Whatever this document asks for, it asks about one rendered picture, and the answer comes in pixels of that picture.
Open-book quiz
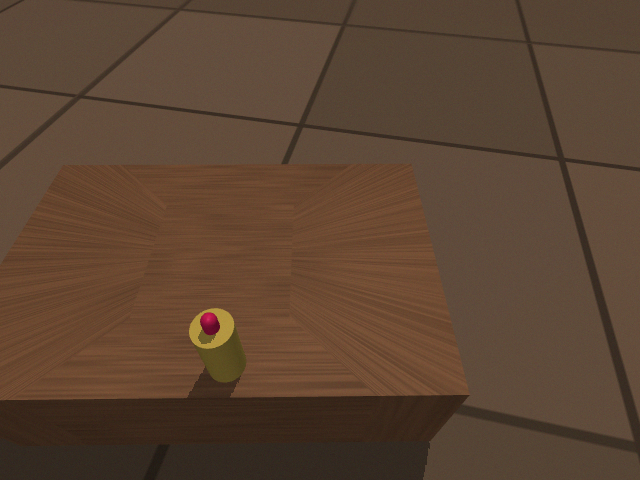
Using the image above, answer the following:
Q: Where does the bottle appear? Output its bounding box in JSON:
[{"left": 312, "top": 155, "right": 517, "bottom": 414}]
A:
[{"left": 189, "top": 308, "right": 246, "bottom": 383}]

